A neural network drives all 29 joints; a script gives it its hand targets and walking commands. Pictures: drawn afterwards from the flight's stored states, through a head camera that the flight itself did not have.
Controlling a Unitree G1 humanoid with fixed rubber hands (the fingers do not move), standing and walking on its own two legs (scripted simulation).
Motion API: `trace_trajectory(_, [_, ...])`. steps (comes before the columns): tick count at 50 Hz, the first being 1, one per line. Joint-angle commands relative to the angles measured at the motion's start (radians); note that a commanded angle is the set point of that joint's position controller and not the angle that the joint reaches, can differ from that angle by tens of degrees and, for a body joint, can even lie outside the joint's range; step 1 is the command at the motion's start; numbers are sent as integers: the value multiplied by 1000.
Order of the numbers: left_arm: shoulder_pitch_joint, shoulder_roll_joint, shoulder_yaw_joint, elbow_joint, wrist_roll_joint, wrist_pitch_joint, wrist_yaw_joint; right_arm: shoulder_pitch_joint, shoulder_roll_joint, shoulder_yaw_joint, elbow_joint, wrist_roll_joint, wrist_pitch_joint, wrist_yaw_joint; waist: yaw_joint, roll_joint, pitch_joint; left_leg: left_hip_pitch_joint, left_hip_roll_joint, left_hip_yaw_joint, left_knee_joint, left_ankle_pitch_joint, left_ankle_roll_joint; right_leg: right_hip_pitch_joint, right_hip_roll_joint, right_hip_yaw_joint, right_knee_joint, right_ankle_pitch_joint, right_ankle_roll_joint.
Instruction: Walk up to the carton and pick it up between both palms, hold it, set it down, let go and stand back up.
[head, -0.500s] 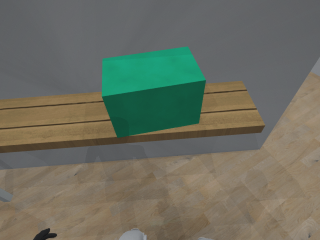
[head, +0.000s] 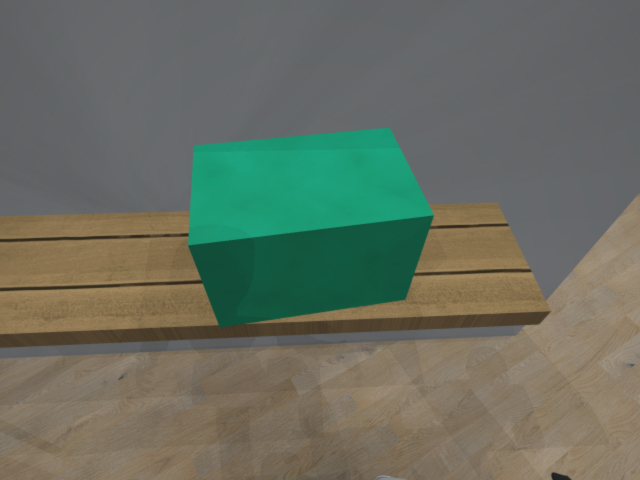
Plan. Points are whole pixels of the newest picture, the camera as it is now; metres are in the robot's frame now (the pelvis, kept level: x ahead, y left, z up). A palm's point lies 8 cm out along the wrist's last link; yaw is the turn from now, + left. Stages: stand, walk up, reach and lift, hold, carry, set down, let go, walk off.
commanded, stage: walk up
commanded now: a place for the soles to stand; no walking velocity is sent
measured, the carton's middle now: (305, 226) +0.50 +0.03 +0.01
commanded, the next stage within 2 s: reach and lift in 1.42 s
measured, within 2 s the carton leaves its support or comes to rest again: neither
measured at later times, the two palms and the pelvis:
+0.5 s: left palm out of the picture +0.15 +0.29 -0.07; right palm out of the picture +0.12 -0.31 -0.08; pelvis +0.02 +0.00 +0.04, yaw +0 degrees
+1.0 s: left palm out of the picture +0.10 +0.29 -0.07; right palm out of the picture +0.11 -0.30 -0.07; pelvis +0.02 -0.01 +0.05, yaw +1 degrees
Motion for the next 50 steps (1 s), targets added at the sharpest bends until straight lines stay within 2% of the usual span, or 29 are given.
trace_trajectory(1, [-61,253,47,-55,-20,-12,13,-12,-267,-50,-30,2,-38,-10,-8,36,-225,154,76,-89,-180,450,72,63,-105,149,-199,477,-35])
trace_trajectory(2, [-61,248,43,-39,-19,-11,20,-55,-238,-45,-32,6,-31,-8,-8,53,-236,160,97,-106,-181,452,83,93,-95,122,-197,429,-21])
trace_trajectory(3, [-70,233,41,-35,-23,-9,18,-53,-230,-45,-19,1,-28,-10,-10,-34,-229,101,91,-106,-205,461,88,148,-86,116,-195,429,-25])
trace_trajectory(4, [-83,228,34,-18,-22,-7,20,-47,-234,-39,-8,2,-25,-12,-9,-65,-221,116,82,-83,-211,470,76,158,-97,139,-220,439,-37])
trace_trajectory(7, [-117,213,28,7,-7,-6,14,-93,-203,-24,4,14,-19,-9,-1,-5,-207,95,55,-66,-235,363,69,161,-134,193,-313,342,-61])
trace_trajectory(8, [-108,224,29,13,-11,-8,16,-107,-197,-25,16,5,-21,-9,-2,20,-226,144,53,-40,-227,403,56,147,-158,199,-302,423,-70])
trace_trajectory(9, [-134,212,17,30,-21,-5,14,-122,-196,-21,35,0,-22,-9,-16,12,-230,180,59,-52,-274,393,65,134,-144,175,-297,426,-59])
trace_trajectory(10, [-163,200,20,6,-16,-7,14,-82,-194,-25,27,1,-28,-11,-40,-47,-243,201,70,-72,-289,434,70,132,-134,149,-288,437,-50])
trace_trajectory(11, [-147,188,17,29,-22,-4,13,-138,-218,-24,45,-2,-27,-8,-3,1,-210,164,78,-77,-313,453,78,159,-110,123,-300,421,-37])
trace_trajectory(14, [-177,185,16,42,-24,-2,10,-126,-205,-18,69,-1,-23,-2,-9,-1,-276,202,76,-78,-343,400,66,220,-114,122,-348,371,-24])
trace_trajectory(15, [-193,201,24,56,-15,0,11,-125,-198,-19,73,-1,-20,-3,-23,-55,-203,149,60,-39,-334,367,57,197,-121,128,-365,360,-33])
trace_trajectory(17, [-204,183,10,59,-15,-3,9,-163,-171,-2,76,0,-16,-1,-17,-30,-197,191,57,-37,-338,333,56,151,-130,146,-426,343,-30])
trace_trajectory(18, [-192,201,14,72,-13,3,5,-154,-191,-11,88,-9,-21,-5,-20,-67,-206,175,57,-34,-374,322,51,205,-134,153,-430,323,-29])
trace_trajectory(22, [-211,181,15,62,-12,9,2,-158,-196,-6,111,-18,-24,-1,-14,51,-202,197,74,-57,-436,419,51,244,-110,114,-422,359,-24])
trace_trajectory(24, [-181,183,20,78,-15,10,3,-168,-176,-7,115,-13,-22,-1,-8,-14,-203,232,74,-38,-448,424,47,248,-110,99,-448,392,-12])
trace_trajectory(26, [-230,178,21,82,-9,12,-1,-171,-177,-1,102,-10,-20,0,-12,7,-192,199,57,-32,-447,366,53,267,-118,109,-475,353,-19])
trace_trajectory(27, [-220,161,17,71,-14,14,-5,-145,-182,-8,110,-16,-21,0,-15,-54,-187,219,59,-29,-461,338,54,254,-119,115,-481,344,-14])
trace_trajectory(30, [-224,164,14,76,-14,18,-4,-160,-185,-2,121,-14,-17,0,-17,21,-178,208,60,-30,-483,362,46,269,-123,124,-508,322,-21])
trace_trajectory(32, [-193,182,24,99,-13,16,-8,-153,-188,-1,124,-12,-15,3,-6,-28,-218,232,55,-32,-477,318,42,284,-121,107,-532,298,-13])
trace_trajectory(33, [-248,169,9,89,-8,18,-9,-129,-166,5,139,-20,-17,-2,-27,-31,-161,200,40,-17,-495,313,37,270,-135,135,-548,280,-12])
trace_trajectory(34, [-221,172,18,97,-7,21,-9,-120,-169,1,137,-17,-12,1,-13,-7,-149,194,43,-24,-517,300,35,300,-122,119,-568,220,-9])
trace_trajectory(35, [-216,170,25,100,-14,24,-7,-151,-161,10,130,-18,-12,-6,-8,-14,-160,203,62,-42,-521,333,35,277,-132,118,-547,308,-4])
trace_trajectory(36, [-221,167,20,113,-15,29,-3,-143,-168,3,134,-11,-14,-5,-20,40,-146,230,73,-58,-531,406,40,245,-112,100,-506,346,3])
trace_trajectory(37, [-210,169,22,106,-21,30,-7,-123,-179,6,137,-10,-18,-6,-3,6,-158,202,84,-82,-529,452,44,300,-103,75,-521,342,12])
trace_trajectory(40, [-205,170,26,108,-21,32,-3,-125,-162,7,136,-15,-15,-9,0,-23,-148,231,74,-58,-537,449,31,292,-111,81,-526,403,8])
trace_trajectory(42, [-189,174,24,96,-16,33,-6,-127,-192,0,131,-9,-14,-13,-10,14,-213,268,70,-34,-516,475,39,312,-111,82,-519,447,4])
trace_trajectory(44, [-204,151,12,110,-12,34,-6,-116,-183,-5,135,-7,-4,-15,-19,-42,-168,259,75,-40,-530,393,34,266,-111,79,-552,348,6])
trace_trajectory(47, [-213,143,15,102,-8,30,-7,-112,-172,-1,143,-25,-4,-6,-15,10,-164,244,68,-39,-546,336,33,259,-116,110,-569,256,1])
trace_trajectory(50, [-198,155,15,108,-7,28,-8,-121,-155,-1,141,-17,-1,-2,-13,-30,-151,258,60,-39,-554,278,32,226,-119,113,-608,195,7])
